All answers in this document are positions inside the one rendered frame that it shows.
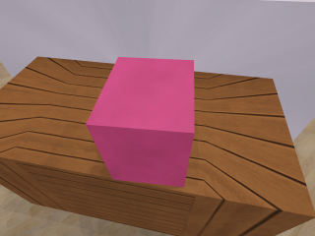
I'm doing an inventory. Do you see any carton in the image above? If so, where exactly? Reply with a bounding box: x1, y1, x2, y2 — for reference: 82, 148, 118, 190
86, 57, 195, 188

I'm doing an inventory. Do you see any pedestal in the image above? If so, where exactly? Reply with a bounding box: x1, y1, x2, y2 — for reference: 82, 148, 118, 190
0, 56, 315, 236

